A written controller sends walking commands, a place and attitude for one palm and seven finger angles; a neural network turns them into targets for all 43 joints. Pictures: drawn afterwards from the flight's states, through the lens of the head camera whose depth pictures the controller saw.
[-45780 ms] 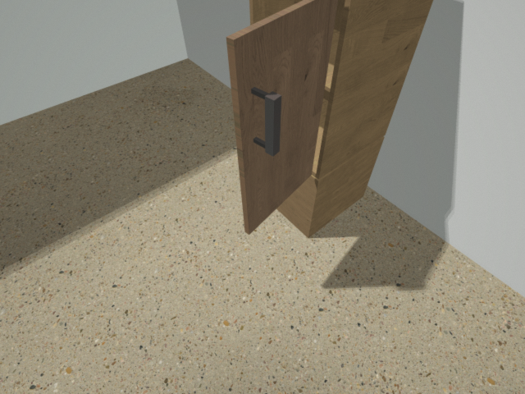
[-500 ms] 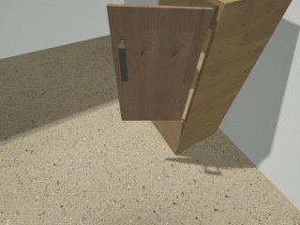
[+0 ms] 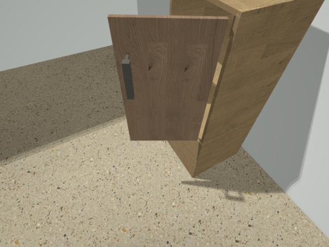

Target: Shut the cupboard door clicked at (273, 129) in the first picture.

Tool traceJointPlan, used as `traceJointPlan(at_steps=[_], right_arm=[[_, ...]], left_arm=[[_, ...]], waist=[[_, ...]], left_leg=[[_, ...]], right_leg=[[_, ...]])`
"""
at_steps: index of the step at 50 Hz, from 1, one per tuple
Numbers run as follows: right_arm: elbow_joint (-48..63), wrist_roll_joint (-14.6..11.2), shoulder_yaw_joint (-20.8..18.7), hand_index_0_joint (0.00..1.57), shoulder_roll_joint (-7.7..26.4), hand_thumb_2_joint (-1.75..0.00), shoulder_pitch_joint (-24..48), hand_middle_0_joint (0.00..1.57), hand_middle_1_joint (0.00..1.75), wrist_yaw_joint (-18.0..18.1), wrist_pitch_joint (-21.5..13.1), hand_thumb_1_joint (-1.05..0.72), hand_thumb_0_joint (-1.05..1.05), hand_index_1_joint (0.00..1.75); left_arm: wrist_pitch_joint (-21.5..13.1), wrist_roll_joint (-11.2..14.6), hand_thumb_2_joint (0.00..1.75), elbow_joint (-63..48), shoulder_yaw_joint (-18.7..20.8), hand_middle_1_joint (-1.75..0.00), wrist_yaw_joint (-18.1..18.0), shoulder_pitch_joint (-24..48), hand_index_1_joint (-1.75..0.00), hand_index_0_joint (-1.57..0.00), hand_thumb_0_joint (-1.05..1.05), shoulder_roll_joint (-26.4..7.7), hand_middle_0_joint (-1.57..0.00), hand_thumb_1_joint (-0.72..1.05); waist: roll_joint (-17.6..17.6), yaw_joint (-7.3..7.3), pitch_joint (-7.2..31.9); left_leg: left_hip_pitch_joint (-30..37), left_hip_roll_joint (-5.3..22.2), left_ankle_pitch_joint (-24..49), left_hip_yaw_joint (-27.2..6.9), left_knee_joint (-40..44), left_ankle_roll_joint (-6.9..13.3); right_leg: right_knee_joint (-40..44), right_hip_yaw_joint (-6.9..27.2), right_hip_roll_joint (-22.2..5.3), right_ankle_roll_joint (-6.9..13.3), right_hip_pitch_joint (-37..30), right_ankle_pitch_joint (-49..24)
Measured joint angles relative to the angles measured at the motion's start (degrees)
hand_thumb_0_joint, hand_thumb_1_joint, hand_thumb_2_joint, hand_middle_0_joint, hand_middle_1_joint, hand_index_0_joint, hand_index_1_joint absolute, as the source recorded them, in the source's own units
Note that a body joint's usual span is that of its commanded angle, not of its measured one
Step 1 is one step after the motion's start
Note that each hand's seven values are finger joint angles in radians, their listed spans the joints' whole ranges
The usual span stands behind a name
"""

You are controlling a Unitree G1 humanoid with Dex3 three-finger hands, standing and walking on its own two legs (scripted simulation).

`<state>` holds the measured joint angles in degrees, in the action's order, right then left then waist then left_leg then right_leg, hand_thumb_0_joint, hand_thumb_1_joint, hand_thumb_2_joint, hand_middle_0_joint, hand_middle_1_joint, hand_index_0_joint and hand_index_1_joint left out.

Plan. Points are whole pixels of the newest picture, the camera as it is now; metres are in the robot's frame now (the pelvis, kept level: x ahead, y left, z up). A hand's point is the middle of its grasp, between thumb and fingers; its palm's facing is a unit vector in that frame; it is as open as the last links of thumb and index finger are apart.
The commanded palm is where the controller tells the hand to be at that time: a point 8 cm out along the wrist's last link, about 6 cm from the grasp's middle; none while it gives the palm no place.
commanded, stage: look again from close up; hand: left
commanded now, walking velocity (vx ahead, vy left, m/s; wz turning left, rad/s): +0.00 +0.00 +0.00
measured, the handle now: (129, 76) +0.61 +0.16 +0.06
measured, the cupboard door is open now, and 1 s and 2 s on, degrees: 62 62 62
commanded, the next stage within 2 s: shuffle to correct the standing spot in 0.06 s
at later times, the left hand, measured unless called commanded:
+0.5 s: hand out of the picture +0.01 +0.15 -0.19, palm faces +0.07 -0.99 -0.14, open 7.4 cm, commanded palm none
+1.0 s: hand out of the picture +0.16 +0.16 -0.20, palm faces +0.07 -0.99 -0.13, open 7.4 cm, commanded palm none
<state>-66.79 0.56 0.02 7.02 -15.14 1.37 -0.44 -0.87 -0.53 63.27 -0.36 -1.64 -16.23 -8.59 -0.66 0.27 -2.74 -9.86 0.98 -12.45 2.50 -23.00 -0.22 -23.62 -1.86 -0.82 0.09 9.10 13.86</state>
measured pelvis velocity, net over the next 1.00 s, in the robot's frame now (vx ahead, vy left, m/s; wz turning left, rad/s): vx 0.16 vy -0.01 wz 0.03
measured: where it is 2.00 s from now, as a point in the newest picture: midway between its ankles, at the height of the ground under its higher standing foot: outside the picture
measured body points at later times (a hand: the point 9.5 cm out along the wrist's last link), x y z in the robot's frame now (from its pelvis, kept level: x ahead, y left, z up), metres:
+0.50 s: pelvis +0.05 -0.01 -0.02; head +0.07 +0.00 +0.43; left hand +0.01 +0.21 -0.18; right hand +0.02 -0.21 -0.17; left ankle +0.00 +0.12 -0.74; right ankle -0.01 -0.11 -0.74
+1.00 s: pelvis +0.16 -0.01 -0.01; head +0.19 +0.02 +0.43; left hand +0.15 +0.21 -0.18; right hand +0.22 -0.24 -0.15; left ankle +0.20 +0.08 -0.74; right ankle +0.11 -0.14 -0.66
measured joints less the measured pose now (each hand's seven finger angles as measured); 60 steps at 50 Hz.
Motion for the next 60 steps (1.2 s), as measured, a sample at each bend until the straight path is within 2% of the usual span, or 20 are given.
traceJointPlan(at_steps=[11, 23, 28, 29, 31, 33, 34, 36, 39, 41, 43, 45, 47, 49, 52, 56, 60], right_arm=[[-0.26, 0.02, 0.02, 0.20, -0.13, -0.90, -0.27, 0.20, 0.30, 0.32, -0.36, -0.92, 0.01, 0.30], [1.30, 0.68, -0.86, 0.20, -1.15, -0.90, -4.25, 0.20, 0.30, 0.01, -0.81, -0.91, 0.01, 0.30], [1.68, 0.87, -1.10, 0.20, -1.35, -0.90, -5.21, 0.20, 0.30, 0.79, -1.69, -0.91, 0.01, 0.30], [1.62, 0.78, -1.17, 0.20, -1.24, -0.90, -5.34, 0.20, 0.30, 0.88, -1.67, -0.91, 0.01, 0.30], [1.22, 0.63, -1.26, 0.20, -1.12, -0.90, -5.03, 0.20, 0.30, 0.71, -0.99, -0.91, 0.01, 0.30], [1.14, 0.66, -1.55, 0.20, -0.82, -0.90, -3.56, 0.20, 0.30, 0.26, -0.10, -0.91, 0.01, 0.30], [1.42, 0.67, -1.74, 0.20, -0.54, -0.90, -2.43, 0.20, 0.30, -0.03, 0.19, -0.91, 0.01, 0.30], [2.16, 1.05, -2.16, 0.20, 0.60, -0.90, 0.18, 0.20, 0.30, -0.02, 0.92, -0.93, 0.02, 0.30], [4.64, 0.68, -2.77, 0.20, 2.19, -0.90, 3.78, 0.20, 0.30, -0.67, -0.06, -0.95, 0.03, 0.30], [6.89, 0.92, -2.72, 0.20, 3.08, -0.90, 5.15, 0.20, 0.30, -0.66, -1.94, -0.95, 0.03, 0.30], [8.29, 1.14, -2.69, 0.20, 2.91, -0.90, 5.99, 0.20, 0.30, -0.17, -3.31, -0.94, 0.02, 0.30], [8.79, 1.13, -2.36, 0.20, 2.43, -0.90, 5.66, 0.20, 0.30, 0.27, -3.57, -0.93, 0.02, 0.30], [8.56, 1.20, -2.12, 0.20, 1.87, -0.90, 4.64, 0.20, 0.30, 0.64, -3.44, -0.93, 0.01, 0.30], [7.76, 1.30, -1.80, 0.20, 1.28, -0.90, 3.41, 0.20, 0.30, 0.60, -3.07, -0.92, 0.01, 0.30], [6.61, 1.45, -2.02, 0.20, 1.08, -0.90, 1.73, 0.20, 0.30, 0.48, -1.88, -0.94, 0.01, 0.30], [6.55, 1.75, -2.50, 0.20, 1.06, -0.90, 0.23, 0.20, 0.30, -0.20, -0.61, -0.93, 0.01, 0.30], [6.79, 1.82, -3.22, 0.20, 1.45, -0.90, -0.95, 0.20, 0.30, -0.31, 0.36, -0.92, 0.01, 0.30]], left_arm=[[-0.17, -0.15, 0.90, 0.88, -0.15, -0.30, -0.03, -1.74, -0.30, -0.20, 0.00, 1.64, -0.20, 0.91], [0.28, -0.71, 0.90, 0.22, 1.84, -0.30, 1.31, -5.04, -0.30, -0.20, 0.00, 0.73, -0.20, 0.91], [0.14, -0.81, 0.90, -0.21, 2.61, -0.30, 1.57, -5.12, -0.30, -0.20, 0.00, 0.32, -0.20, 0.91], [-0.15, -0.85, 0.90, -0.44, 2.83, -0.30, 1.57, -4.82, -0.30, -0.20, 0.00, 0.37, -0.20, 0.91], [-1.33, -0.89, 0.90, -1.21, 3.16, -0.30, 1.19, -4.45, -0.30, -0.20, 0.00, 0.41, -0.20, 0.91], [-2.44, -1.10, 0.90, -2.03, 3.03, -0.30, 0.35, -4.91, -0.30, -0.20, 0.00, 0.64, -0.20, 0.91], [-2.69, -1.27, 0.90, -2.23, 2.89, -0.30, -0.01, -5.46, -0.30, -0.20, 0.00, 0.85, -0.20, 0.91], [-2.55, -1.55, 0.90, -1.84, 2.52, -0.30, -0.36, -6.83, -0.30, -0.20, 0.00, 1.36, -0.20, 0.91], [-1.48, -1.44, 0.90, 0.11, 2.00, -0.30, 0.04, -8.74, -0.30, -0.20, 0.00, 1.94, -0.20, 0.91], [-0.66, -0.96, 0.90, 1.34, 1.74, -0.30, 0.53, -10.16, -0.30, -0.20, 0.00, 2.48, -0.20, 0.90], [0.60, -0.51, 0.90, 2.13, 1.64, -0.30, 0.98, -9.85, -0.30, -0.20, 0.00, 2.16, -0.20, 0.90], [1.57, -0.78, 0.90, 1.91, 2.00, -0.30, 1.06, -7.83, -0.30, -0.20, 0.00, 1.25, -0.20, 0.90], [1.87, -1.17, 0.90, 0.27, 2.57, -0.30, 1.33, -4.74, -0.30, -0.20, 0.01, 0.27, -0.20, 0.91], [1.69, -1.31, 0.90, -2.24, 2.98, -0.30, 1.57, -1.72, -0.30, -0.20, 0.01, -0.45, -0.20, 0.91], [1.49, -1.40, 0.90, -5.32, 3.35, -0.30, 1.37, 1.62, -0.30, -0.20, 0.01, -1.07, -0.20, 0.92], [1.95, -1.24, 0.90, -7.04, 3.81, -0.30, 1.63, 4.01, -0.30, -0.20, 0.01, -2.56, -0.19, 0.93], [2.13, -1.19, 0.90, -7.89, 3.81, -0.30, 2.18, 4.84, -0.30, -0.20, 0.01, -3.42, -0.19, 0.93]], waist=[[-0.30, -0.32, 0.25], [-1.43, -0.29, 2.00], [-0.65, 0.10, 1.85], [0.01, 0.15, 1.71], [0.61, -0.12, 1.03], [0.31, -1.26, 0.01], [0.08, -1.78, -0.47], [-0.48, -2.18, -1.17], [-1.71, -1.42, -2.25], [-1.67, -0.54, -2.67], [-2.65, -0.04, -2.87], [-3.31, -0.09, -2.38], [-3.12, -0.37, -2.03], [-2.50, -0.81, -1.60], [-1.38, -0.83, -0.54], [-0.33, 0.68, 0.25], [0.72, 2.10, 0.45]], left_leg=[[0.94, -0.09, -0.83, -0.24, 0.12, -0.09], [-1.20, -0.35, -8.52, -1.26, -8.63, 0.02], [-1.84, 0.61, -12.06, -1.28, -12.00, -0.58], [-2.83, 1.15, -12.79, -1.62, -14.13, -0.36], [-7.14, 1.79, -14.79, -1.05, -24.55, 1.01], [-12.23, 1.42, -18.34, 0.10, -35.44, 1.79], [-14.46, 1.31, -19.22, 0.85, -38.12, 2.01], [-17.68, 1.27, -17.99, 2.33, -37.01, 2.20], [-17.87, 1.05, -9.24, 4.69, -25.13, 2.47], [-14.91, 1.25, -0.21, 5.28, -16.25, 3.55], [-14.61, 1.63, -2.23, 6.28, -19.00, 4.46], [-13.27, 1.64, -4.79, 6.85, -18.55, 4.34], [-11.57, 1.43, -3.70, 6.40, -15.09, 3.51], [-10.11, 1.28, -1.73, 5.43, -11.23, 3.23], [-8.37, 1.34, 0.37, 3.91, -6.59, 2.79], [-6.96, 1.92, 1.09, 2.44, -3.99, 1.36], [-7.03, 3.13, -0.79, 1.25, -6.09, -0.79]], right_leg=[[-0.05, -0.26, -0.08, 0.09, -0.98, 1.03], [-8.47, -1.20, -0.61, 0.45, 0.57, 8.92], [-11.80, -2.44, -0.14, 1.50, 1.18, 12.35], [-11.16, -3.00, 0.34, 1.33, 0.61, 13.10], [-10.20, -4.42, 0.92, 1.71, -0.85, 13.29], [-8.49, -4.97, 0.96, 2.22, -2.90, 13.06], [-7.55, -4.95, 0.92, 2.21, -3.89, 12.94], [-5.70, -4.78, 0.72, 1.79, -5.82, 12.84], [-4.65, -4.32, 0.34, 1.04, -8.35, 13.71], [-10.76, -3.98, 0.54, 1.13, -7.21, 15.93], [-27.80, -1.70, 0.63, 1.91, -0.84, 17.80], [-42.18, 0.11, 1.10, 2.21, 6.42, 15.81], [-47.68, 0.05, 0.28, 1.66, 12.29, 12.02], [-45.78, -0.17, -1.13, 0.89, 16.08, 9.10], [-35.99, -0.11, -2.99, -0.23, 17.88, 6.99], [-23.38, -0.41, -3.88, -1.10, 16.20, 6.24], [-9.97, -1.90, -2.75, -1.34, 10.44, 2.71]])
